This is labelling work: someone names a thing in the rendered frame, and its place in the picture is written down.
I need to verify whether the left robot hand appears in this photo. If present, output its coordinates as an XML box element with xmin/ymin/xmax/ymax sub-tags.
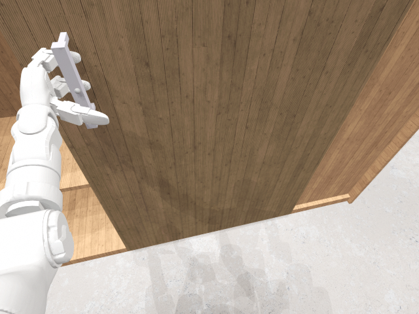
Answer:
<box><xmin>20</xmin><ymin>48</ymin><xmax>109</xmax><ymax>126</ymax></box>

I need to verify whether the handle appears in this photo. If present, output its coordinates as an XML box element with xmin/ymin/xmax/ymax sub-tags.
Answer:
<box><xmin>51</xmin><ymin>32</ymin><xmax>98</xmax><ymax>129</ymax></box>

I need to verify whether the robot left forearm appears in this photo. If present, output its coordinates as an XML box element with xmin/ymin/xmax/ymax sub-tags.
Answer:
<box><xmin>0</xmin><ymin>104</ymin><xmax>63</xmax><ymax>219</ymax></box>

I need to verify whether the wardrobe door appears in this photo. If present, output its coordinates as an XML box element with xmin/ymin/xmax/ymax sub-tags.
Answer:
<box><xmin>0</xmin><ymin>0</ymin><xmax>414</xmax><ymax>251</ymax></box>
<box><xmin>296</xmin><ymin>0</ymin><xmax>419</xmax><ymax>205</ymax></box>

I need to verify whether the robot left upper arm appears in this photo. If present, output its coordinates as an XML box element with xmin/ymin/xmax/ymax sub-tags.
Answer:
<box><xmin>0</xmin><ymin>209</ymin><xmax>74</xmax><ymax>314</ymax></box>

